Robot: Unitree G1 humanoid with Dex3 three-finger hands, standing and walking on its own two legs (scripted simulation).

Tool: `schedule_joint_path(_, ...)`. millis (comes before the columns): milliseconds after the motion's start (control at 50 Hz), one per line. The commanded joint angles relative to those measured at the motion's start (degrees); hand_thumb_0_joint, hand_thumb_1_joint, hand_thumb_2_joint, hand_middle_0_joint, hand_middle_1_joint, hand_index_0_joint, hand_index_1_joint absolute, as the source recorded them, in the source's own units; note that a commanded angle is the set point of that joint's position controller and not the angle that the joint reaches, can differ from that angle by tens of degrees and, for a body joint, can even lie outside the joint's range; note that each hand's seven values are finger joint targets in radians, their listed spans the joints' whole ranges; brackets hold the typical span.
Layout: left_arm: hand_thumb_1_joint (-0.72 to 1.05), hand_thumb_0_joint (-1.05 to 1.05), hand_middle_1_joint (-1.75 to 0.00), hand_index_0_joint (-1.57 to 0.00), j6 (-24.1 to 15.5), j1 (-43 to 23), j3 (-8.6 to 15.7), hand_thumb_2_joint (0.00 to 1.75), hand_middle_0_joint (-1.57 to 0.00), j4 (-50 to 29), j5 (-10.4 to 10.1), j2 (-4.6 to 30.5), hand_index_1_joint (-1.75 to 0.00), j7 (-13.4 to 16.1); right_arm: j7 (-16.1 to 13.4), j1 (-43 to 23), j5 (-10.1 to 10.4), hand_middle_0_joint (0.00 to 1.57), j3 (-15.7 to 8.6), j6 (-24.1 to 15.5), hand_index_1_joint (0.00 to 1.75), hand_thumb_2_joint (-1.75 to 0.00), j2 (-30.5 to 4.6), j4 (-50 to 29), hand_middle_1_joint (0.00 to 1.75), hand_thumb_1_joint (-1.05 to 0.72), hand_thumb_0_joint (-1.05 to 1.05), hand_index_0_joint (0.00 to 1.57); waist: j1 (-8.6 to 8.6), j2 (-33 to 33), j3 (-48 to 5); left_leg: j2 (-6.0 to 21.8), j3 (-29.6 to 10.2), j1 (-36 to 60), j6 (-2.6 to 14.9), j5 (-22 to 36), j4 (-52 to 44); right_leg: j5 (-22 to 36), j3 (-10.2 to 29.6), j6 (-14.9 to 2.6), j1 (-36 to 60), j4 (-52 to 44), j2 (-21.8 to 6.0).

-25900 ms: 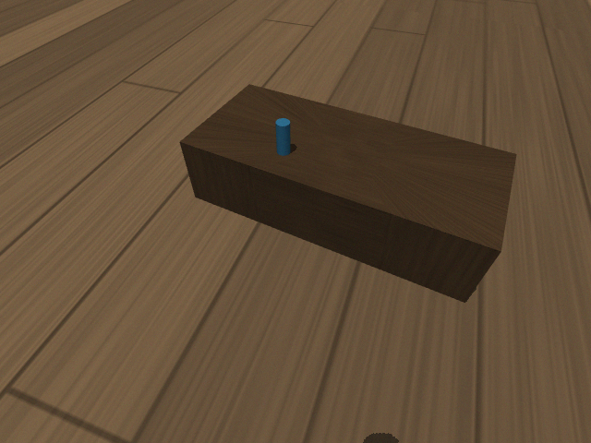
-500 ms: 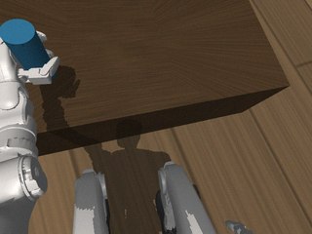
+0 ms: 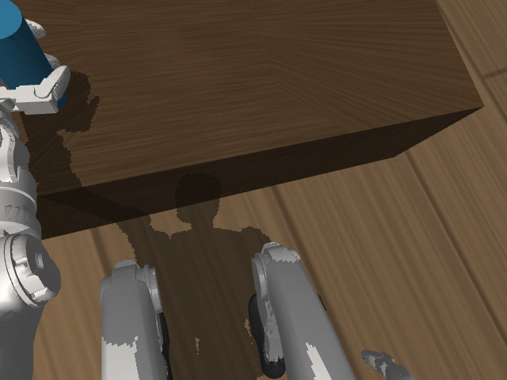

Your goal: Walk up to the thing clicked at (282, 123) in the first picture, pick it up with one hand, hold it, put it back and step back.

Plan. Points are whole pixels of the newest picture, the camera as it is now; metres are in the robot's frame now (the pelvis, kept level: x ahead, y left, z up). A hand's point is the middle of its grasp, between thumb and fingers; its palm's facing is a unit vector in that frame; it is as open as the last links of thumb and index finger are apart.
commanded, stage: lower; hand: left
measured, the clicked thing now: (21, 64) +0.55 +0.24 +0.01
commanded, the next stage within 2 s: loosen in 0.72 s
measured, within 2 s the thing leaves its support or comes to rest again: rests again in 0.66 s
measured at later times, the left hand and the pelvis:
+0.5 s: hand (50, 87) +0.56 +0.23 -0.06, palm faces +0.18 -0.98 -0.06, open 7.7 cm; pelvis -0.01 +0.00 -0.06, yaw -1 degrees
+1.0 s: hand (56, 92) +0.56 +0.23 -0.07, palm faces +0.18 -0.98 -0.03, open 7.9 cm; pelvis -0.01 +0.00 -0.07, yaw -2 degrees
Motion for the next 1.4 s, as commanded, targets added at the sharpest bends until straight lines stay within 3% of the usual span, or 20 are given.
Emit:
schedule_joint_path(0, 0.39, 0.00, -1.40, -1.32, -5.22, -28.85, 1.05, 1.26, -1.32, -15.92, -0.35, 15.74, -1.40, 0.15, -0.78, 11.78, -0.72, 0.20, -3.91, 0.16, 0.30, -0.91, -12.30, -0.65, 0.30, -0.93, 0.00, 0.20, 0.12, 18.42, -43.07, -0.58, 1.80, 36.13, 2.67, 17.22, -8.88, 17.92, -2.72, -4.21, 13.95, -10.46, 0.76)
schedule_joint_path(160, 0.33, 0.00, -1.38, -1.31, -3.78, -30.86, 1.50, 1.24, -1.31, -16.59, -0.36, 16.88, -1.39, 0.14, -0.93, 11.65, -0.78, 0.20, -3.33, 0.97, 0.30, -0.91, -13.19, -0.55, 0.30, -0.93, 0.00, 0.20, -1.06, 18.41, -41.74, -0.64, 1.18, 32.19, 2.45, 14.41, -6.19, 15.78, -3.86, -4.26, 10.52, -6.75, 0.63)
schedule_joint_path(200, 0.31, 0.00, -1.38, -1.31, -3.16, -29.11, 2.68, 1.23, -1.31, -14.41, 0.25, 18.62, -1.39, 0.35, -1.01, 11.70, -0.87, 0.20, -3.26, 1.21, 0.30, -0.91, -13.22, -0.59, 0.30, -0.93, 0.00, 0.20, -0.78, 15.72, -40.94, -0.79, 2.04, 28.74, 2.96, 12.70, -4.74, 15.18, -3.47, -3.86, 11.85, -7.49, 1.00)
schedule_joint_path(220, 0.31, 0.00, -1.38, -1.31, -3.06, -30.30, 1.50, 1.23, -1.31, -14.96, 0.52, 18.07, -1.38, 0.07, -0.99, 11.77, -0.91, 0.20, -3.07, 1.29, 0.30, -0.91, -13.17, -0.62, 0.30, -0.93, 0.00, 0.20, -1.48, 16.54, -39.93, -0.83, 2.04, 27.61, 2.90, 11.83, -4.75, 14.77, -3.56, -3.89, 11.76, -7.16, 0.85)
schedule_joint_path(240, 0.33, 0.00, -1.37, -1.30, -2.84, -28.35, 2.83, 1.23, -1.30, -13.90, 0.38, 18.76, -1.38, 0.20, -0.97, 11.91, -0.97, 0.20, -2.98, 1.38, 0.30, -0.91, -13.34, -0.63, 0.30, -0.92, 0.00, 0.20, -0.71, 15.36, -40.32, -0.91, 2.08, 26.67, 2.96, 12.37, -4.21, 15.32, -3.68, -3.85, 12.47, -6.69, 0.99)
schedule_joint_path(280, 0.32, 0.00, -1.38, -1.32, -2.83, -31.22, 2.07, 1.22, -1.31, -15.61, -0.08, 18.69, -1.38, -0.19, -0.98, 11.55, -0.81, 0.20, -2.72, 1.49, 0.30, -0.91, -13.27, -1.24, 0.30, -0.93, 0.00, 0.20, -1.54, 15.34, -39.63, -0.90, 2.02, 25.42, 3.03, 10.03, -3.79, 13.45, -3.84, -3.80, 11.50, -6.43, 1.07)
schedule_joint_path(400, 0.37, 0.00, -1.39, -1.33, -2.08, -29.39, 2.91, 1.23, -1.33, -15.04, 0.16, 20.51, -1.39, -0.67, -0.99, 11.10, -0.91, 0.20, -2.29, 1.83, 0.30, -0.90, -13.66, -1.76, 0.30, -0.91, 0.00, 0.20, -0.95, 15.21, -38.37, -0.87, 2.20, 22.39, 2.95, 7.37, -2.60, 11.37, -4.33, -3.83, 10.71, -5.15, 1.53)
schedule_joint_path(500, 0.41, 0.00, -1.40, -1.34, -1.59, -30.58, 2.55, 1.25, -1.33, -18.15, -0.06, 20.36, -1.40, -1.45, -1.15, 11.91, -0.95, 0.20, -2.15, 2.02, 0.30, -0.90, -14.06, -1.67, 0.30, -0.92, 0.00, 0.20, -1.29, 18.23, -41.52, -0.78, 1.62, 25.18, 2.72, 12.00, -1.36, 15.21, -4.77, -3.96, 10.76, -3.14, 1.40)
schedule_joint_path(780, 0.40, 0.00, -1.38, -1.32, -0.25, -27.65, 1.73, 1.24, -1.32, -18.17, -0.37, 18.70, -1.38, -1.47, -1.19, 11.44, -0.77, 0.20, -2.45, 2.56, 0.30, -0.90, -14.63, -1.15, 0.30, -0.91, 0.00, 0.20, -1.41, 18.90, -38.12, -0.72, 0.90, 24.97, 2.56, 12.71, -0.01, 15.31, -5.42, -4.12, 6.96, -1.39, 1.35)
schedule_joint_path(820, 0.34, 0.00, -1.39, -1.42, -0.42, -28.15, 1.27, 1.17, -1.41, -18.77, -0.57, 17.96, -1.38, -1.53, -1.25, 11.25, -0.84, 0.20, -2.19, 2.53, 0.30, -0.90, -14.59, -1.08, 0.30, -0.93, 0.00, 0.20, -1.57, 18.25, -37.94, -0.71, 0.98, 24.54, 2.63, 13.58, 0.67, 16.18, -5.54, -4.04, 7.17, -0.98, 1.33)
schedule_joint_path(860, 0.18, 0.00, -1.23, -1.28, -0.58, -28.83, 2.89, 1.01, -1.26, -20.72, -1.11, 19.35, -1.22, -1.34, -1.14, 11.41, -0.88, 0.20, -2.36, 2.62, 0.30, -0.89, -14.57, -1.58, 0.30, -0.93, 0.00, 0.20, -0.91, 17.95, -40.66, -0.85, 1.19, 24.77, 2.73, 14.04, 0.95, 16.75, -5.29, -3.86, 8.96, -1.12, 1.38)
schedule_joint_path(880, 0.12, 0.00, -1.15, -1.21, -0.55, -29.33, 2.39, 0.93, -1.18, -20.57, -1.45, 19.00, -1.14, -1.46, -1.14, 11.07, -0.77, 0.20, -2.26, 2.65, 0.30, -0.89, -14.43, -1.79, 0.30, -0.93, 0.00, 0.20, -1.09, 18.22, -39.91, -0.86, 1.49, 23.93, 2.80, 12.58, 0.96, 15.66, -5.12, -3.80, 8.90, -1.47, 1.41)
schedule_joint_path(960, -0.05, 0.00, -0.92, -1.06, -0.82, -29.17, 3.37, 0.61, -1.04, -20.06, -2.09, 19.52, -0.89, -1.18, -1.21, 10.98, -0.85, 0.20, -2.13, 2.65, 0.30, -0.89, -14.48, -1.73, 0.30, -0.93, 0.00, 0.20, -0.93, 16.83, -39.72, -0.88, 1.82, 22.16, 2.99, 11.52, 1.53, 15.31, -4.96, -3.62, 9.87, -1.68, 1.67)
schedule_joint_path(1000, -0.21, 0.00, -0.77, -0.90, -0.75, -29.76, 2.28, 0.52, -0.88, -19.96, -1.36, 18.72, -0.76, -1.12, -1.22, 10.81, -0.93, 0.20, -2.27, 2.68, 0.30, -0.90, -14.51, -1.75, 0.30, -0.93, 0.00, 0.20, -1.48, 18.11, -39.04, -0.91, 1.53, 22.49, 2.70, 10.43, 0.65, 14.04, -5.22, -3.92, 8.51, -1.22, 1.53)
schedule_joint_path(1020, -0.28, 0.00, -0.70, -0.83, -0.49, -28.04, 2.84, 0.46, -0.82, -18.62, -1.29, 18.91, -0.69, -1.05, -1.20, 10.48, -0.88, 0.20, -2.21, 2.65, 0.30, -0.90, -14.43, -1.92, 0.30, -0.93, 0.00, 0.20, -0.84, 17.47, -39.09, -0.88, 1.45, 22.73, 2.72, 10.46, 0.65, 13.87, -5.25, -3.99, 8.04, -1.15, 1.64)
schedule_joint_path(1100, -0.44, 0.00, -0.52, -0.65, 0.53, -25.61, 0.85, 0.31, -0.65, -12.32, -0.82, 15.93, -0.52, -1.31, -1.35, 10.20, -0.91, 0.20, -2.19, 2.85, 0.30, -0.90, -14.50, -2.41, 0.30, -0.92, 0.00, 0.20, -2.52, 13.75, -33.50, -0.90, 1.88, 17.96, 3.15, 7.09, 1.35, 11.97, -5.24, -3.60, 7.53, -2.54, 1.85)
schedule_joint_path(1120, -0.48, 0.00, -0.51, -0.65, 0.36, -25.86, 1.62, 0.28, -0.64, -13.24, -1.13, 16.45, -0.50, -1.29, -1.38, 10.41, -0.87, 0.20, -2.21, 2.92, 0.30, -0.90, -14.58, -2.67, 0.30, -0.93, 0.00, 0.20, -2.19, 13.02, -33.56, -0.99, 1.85, 17.03, 3.13, 6.17, 1.06, 11.30, -5.31, -3.66, 7.98, -2.68, 1.83)
schedule_joint_path(1180, -0.53, 0.00, -0.41, -0.55, 0.23, -26.93, 1.24, 0.20, -0.54, -14.96, -0.97, 17.44, -0.39, -1.69, -1.34, 10.07, -0.81, 0.20, -2.19, 2.92, 0.30, -0.90, -14.76, -3.32, 0.30, -0.92, 0.00, 0.20, -1.64, 15.17, -34.86, -0.97, 1.60, 18.91, 2.85, 5.67, 0.11, 10.67, -5.67, -3.91, 7.83, -2.15, 1.75)
schedule_joint_path(1260, -0.60, 0.00, -0.28, -0.42, 0.42, -26.57, 2.42, 0.11, -0.42, -15.95, -1.54, 18.15, -0.28, -1.80, -1.31, 10.52, -0.65, 0.20, -2.18, 2.94, 0.30, -0.90, -14.80, -3.14, 0.30, -0.93, 0.00, 0.20, -1.15, 14.45, -36.99, -0.93, 1.61, 19.18, 3.04, 10.23, 1.47, 14.46, -5.31, -3.68, 8.91, -1.20, 1.85)
schedule_joint_path(1380, -0.61, 0.00, -0.12, -0.26, 0.39, -27.00, 1.96, 0.00, -0.26, -16.62, -0.89, 17.75, -0.12, -1.58, -1.15, 10.61, -0.77, 0.20, -2.43, 3.18, 0.30, -0.90, -14.77, -3.02, 0.30, -0.93, 0.00, 0.20, -1.16, 16.13, -36.41, -0.83, 1.38, 20.48, 2.73, 8.53, 0.62, 12.58, -5.64, -4.01, 7.25, -1.17, 1.84)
